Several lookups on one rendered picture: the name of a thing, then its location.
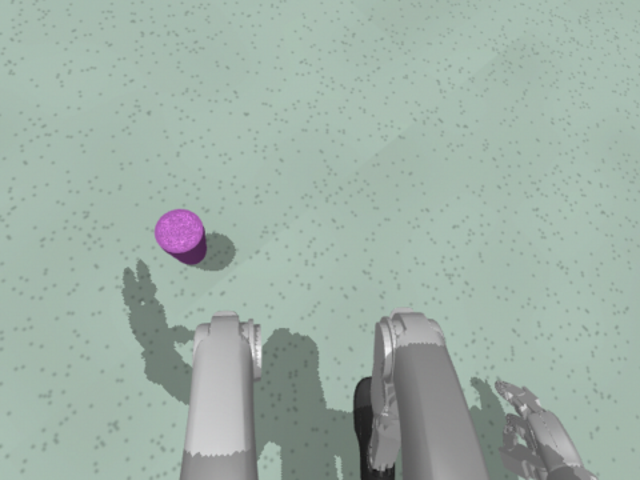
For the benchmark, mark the right robot hand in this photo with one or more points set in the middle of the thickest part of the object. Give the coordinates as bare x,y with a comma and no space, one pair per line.
548,444

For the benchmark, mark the right robot foot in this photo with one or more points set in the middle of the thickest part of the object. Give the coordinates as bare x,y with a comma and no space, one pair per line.
363,419

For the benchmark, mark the cup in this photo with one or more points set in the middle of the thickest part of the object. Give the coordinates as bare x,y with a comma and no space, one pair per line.
181,234

